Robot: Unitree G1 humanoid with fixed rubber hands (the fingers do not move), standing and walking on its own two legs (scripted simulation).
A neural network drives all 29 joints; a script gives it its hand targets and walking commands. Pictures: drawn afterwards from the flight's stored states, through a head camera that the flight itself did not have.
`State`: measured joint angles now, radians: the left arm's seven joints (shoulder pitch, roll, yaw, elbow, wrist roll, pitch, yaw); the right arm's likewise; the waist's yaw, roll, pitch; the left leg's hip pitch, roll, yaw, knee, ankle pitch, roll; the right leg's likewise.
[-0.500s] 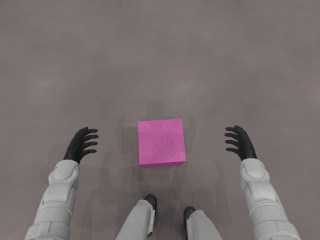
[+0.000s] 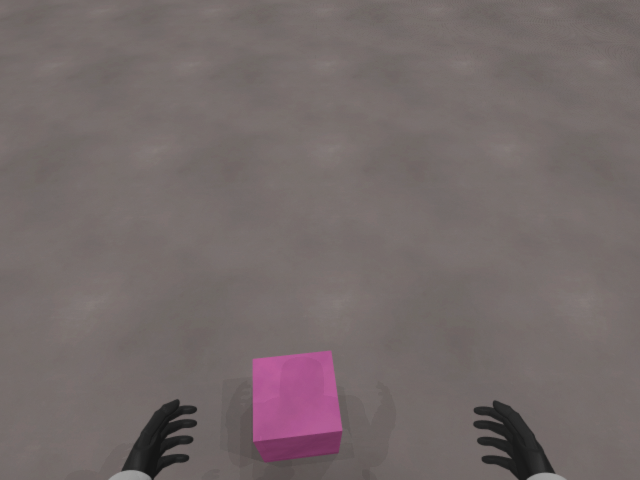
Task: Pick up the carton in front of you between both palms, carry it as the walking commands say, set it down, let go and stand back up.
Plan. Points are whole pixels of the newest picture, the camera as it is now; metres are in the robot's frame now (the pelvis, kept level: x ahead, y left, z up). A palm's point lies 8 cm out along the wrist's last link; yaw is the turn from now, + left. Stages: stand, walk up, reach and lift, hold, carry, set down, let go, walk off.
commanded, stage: let go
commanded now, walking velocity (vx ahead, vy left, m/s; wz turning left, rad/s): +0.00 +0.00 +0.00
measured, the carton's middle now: (297, 407) +0.40 +0.08 -0.65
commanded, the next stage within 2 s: stand in 0.32 s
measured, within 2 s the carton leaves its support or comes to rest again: neither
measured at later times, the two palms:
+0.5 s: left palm (98, 471) +0.16 +0.29 -0.08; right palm out of the picture +0.14 -0.25 -0.08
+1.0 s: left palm out of the picture +0.14 +0.32 -0.10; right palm out of the picture +0.13 -0.26 -0.09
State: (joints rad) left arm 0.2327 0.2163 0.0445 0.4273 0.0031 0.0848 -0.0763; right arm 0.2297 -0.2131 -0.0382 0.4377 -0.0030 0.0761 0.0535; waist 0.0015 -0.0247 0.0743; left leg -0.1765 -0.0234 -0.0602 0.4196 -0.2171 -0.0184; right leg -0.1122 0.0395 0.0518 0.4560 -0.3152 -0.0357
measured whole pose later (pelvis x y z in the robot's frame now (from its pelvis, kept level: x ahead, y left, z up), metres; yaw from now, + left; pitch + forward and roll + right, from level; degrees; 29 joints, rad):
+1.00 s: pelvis +0.01 +0.03 +0.00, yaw -2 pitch -1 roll +0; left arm 0.20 0.36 0.03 0.77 0.03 0.00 0.03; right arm 0.13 -0.33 -0.03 0.87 -0.03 -0.01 -0.02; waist 0.00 -0.03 0.01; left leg -0.19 -0.04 -0.01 0.47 -0.27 0.03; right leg -0.10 0.01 0.08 0.44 -0.32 0.01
